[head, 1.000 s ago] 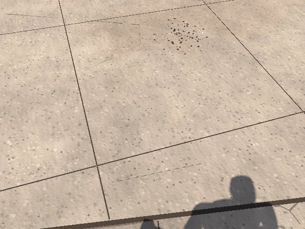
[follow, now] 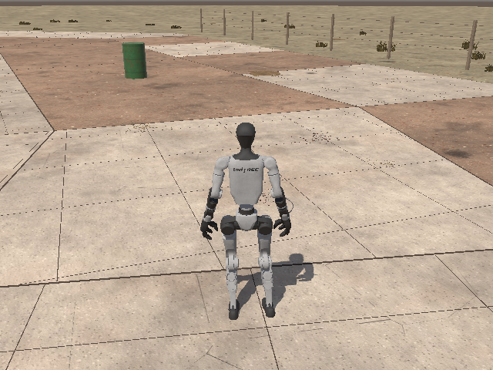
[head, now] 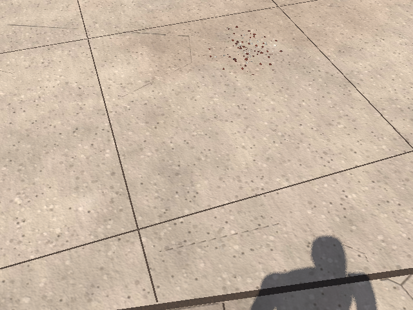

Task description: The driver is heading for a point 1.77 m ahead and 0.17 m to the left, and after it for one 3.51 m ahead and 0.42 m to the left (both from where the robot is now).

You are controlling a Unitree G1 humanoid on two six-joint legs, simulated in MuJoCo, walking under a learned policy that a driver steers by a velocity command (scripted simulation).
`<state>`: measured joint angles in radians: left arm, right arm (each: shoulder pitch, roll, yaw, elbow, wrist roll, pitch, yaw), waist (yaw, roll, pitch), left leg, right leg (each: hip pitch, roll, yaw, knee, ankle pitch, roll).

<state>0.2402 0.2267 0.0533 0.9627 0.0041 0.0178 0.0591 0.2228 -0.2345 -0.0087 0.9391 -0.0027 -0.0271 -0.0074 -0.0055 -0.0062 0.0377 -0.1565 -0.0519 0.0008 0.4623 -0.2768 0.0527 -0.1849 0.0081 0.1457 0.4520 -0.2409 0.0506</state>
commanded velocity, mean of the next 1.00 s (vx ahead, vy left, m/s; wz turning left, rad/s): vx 0.30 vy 0.00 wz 0.00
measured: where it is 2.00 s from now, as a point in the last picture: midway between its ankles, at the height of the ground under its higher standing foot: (225, 207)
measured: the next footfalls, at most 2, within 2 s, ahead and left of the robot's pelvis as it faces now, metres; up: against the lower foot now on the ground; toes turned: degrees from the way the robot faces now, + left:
right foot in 0.52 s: +0.14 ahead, -0.16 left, +0.00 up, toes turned -1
left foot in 1.00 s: +0.50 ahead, +0.06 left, +0.00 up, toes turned +2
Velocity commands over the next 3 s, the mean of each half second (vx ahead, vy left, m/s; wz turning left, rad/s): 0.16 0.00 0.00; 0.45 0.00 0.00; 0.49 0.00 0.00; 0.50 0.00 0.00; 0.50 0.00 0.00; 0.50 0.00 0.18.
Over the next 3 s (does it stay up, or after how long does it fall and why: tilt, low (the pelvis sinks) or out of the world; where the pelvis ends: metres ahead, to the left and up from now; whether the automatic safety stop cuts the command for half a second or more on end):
stays up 1.43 -0.09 0.01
